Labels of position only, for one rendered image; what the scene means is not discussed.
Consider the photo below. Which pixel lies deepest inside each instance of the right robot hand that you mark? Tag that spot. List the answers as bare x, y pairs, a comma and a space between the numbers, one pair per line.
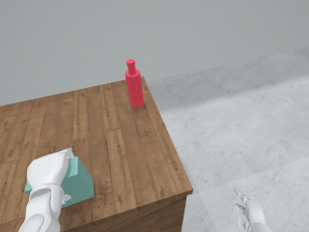
242, 217

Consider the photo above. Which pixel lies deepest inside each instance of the right robot forearm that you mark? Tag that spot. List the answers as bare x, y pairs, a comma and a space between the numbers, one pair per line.
258, 227

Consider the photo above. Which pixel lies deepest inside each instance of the left robot forearm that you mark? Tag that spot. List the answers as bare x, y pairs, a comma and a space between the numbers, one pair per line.
43, 209

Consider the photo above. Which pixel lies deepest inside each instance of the left robot hand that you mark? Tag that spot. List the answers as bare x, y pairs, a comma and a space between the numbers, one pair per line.
50, 169

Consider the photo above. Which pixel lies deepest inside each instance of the sponge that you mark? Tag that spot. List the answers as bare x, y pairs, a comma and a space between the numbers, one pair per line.
77, 183

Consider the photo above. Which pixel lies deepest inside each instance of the table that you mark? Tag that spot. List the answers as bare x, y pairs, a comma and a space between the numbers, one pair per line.
140, 184

